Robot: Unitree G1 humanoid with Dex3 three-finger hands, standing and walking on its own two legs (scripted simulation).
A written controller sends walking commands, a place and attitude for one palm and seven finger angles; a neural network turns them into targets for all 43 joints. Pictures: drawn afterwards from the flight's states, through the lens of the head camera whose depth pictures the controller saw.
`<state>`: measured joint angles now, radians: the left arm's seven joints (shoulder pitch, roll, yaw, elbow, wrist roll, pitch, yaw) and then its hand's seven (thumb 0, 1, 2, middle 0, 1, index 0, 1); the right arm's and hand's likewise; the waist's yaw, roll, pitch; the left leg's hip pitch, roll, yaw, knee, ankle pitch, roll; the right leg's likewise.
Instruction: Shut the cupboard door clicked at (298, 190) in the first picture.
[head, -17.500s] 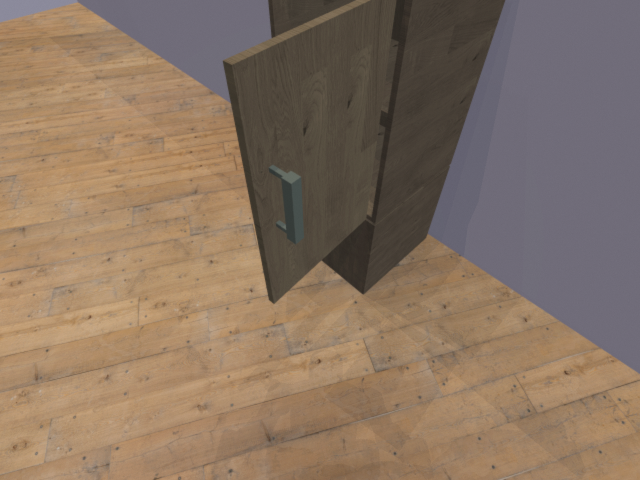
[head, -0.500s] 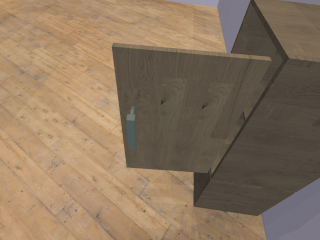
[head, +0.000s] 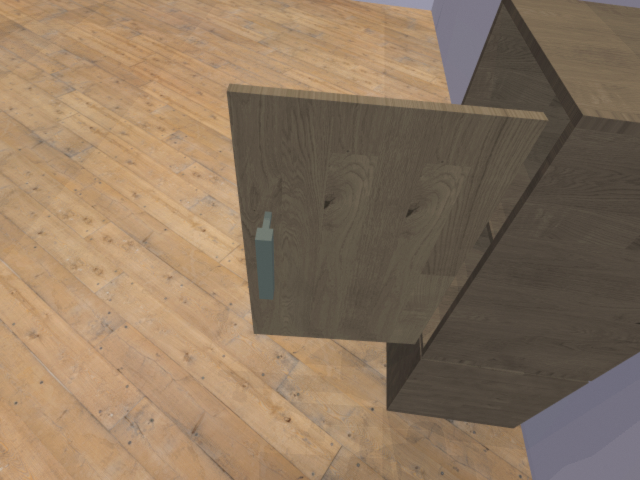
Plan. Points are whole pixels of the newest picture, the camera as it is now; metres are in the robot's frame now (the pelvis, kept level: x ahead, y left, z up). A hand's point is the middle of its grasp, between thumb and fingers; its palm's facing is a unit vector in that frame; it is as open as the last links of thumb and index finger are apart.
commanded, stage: look again from close up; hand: left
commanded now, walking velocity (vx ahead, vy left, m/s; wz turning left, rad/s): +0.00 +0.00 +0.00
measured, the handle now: (267, 256) +0.44 +0.11 -0.02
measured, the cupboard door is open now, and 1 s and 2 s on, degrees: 95 95 95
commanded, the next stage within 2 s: shuffle to correct the standing spot in 0.04 s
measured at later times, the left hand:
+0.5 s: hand out of the picture +0.00 +0.13 -0.18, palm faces +0.02 -0.99 -0.15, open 7.4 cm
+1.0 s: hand out of the picture +0.02 +0.08 -0.18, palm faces +0.07 -0.98 -0.19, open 7.3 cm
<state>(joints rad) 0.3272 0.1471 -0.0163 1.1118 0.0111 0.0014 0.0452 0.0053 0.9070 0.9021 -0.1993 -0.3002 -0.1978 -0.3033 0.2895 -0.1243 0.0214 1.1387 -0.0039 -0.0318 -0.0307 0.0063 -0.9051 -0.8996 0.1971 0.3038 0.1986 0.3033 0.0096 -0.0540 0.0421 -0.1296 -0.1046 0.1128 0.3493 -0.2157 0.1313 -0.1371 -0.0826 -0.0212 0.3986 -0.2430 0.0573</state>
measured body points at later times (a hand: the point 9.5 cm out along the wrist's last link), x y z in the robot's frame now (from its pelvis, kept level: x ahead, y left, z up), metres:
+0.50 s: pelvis +0.00 -0.04 +0.00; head +0.03 -0.02 +0.45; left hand +0.00 +0.18 -0.17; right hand -0.02 -0.25 -0.15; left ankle -0.01 +0.03 -0.74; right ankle -0.02 -0.17 -0.71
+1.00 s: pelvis +0.01 -0.10 +0.00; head +0.02 -0.09 +0.45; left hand +0.02 +0.13 -0.16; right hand +0.05 -0.33 -0.15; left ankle -0.01 +0.01 -0.74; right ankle +0.01 -0.21 -0.74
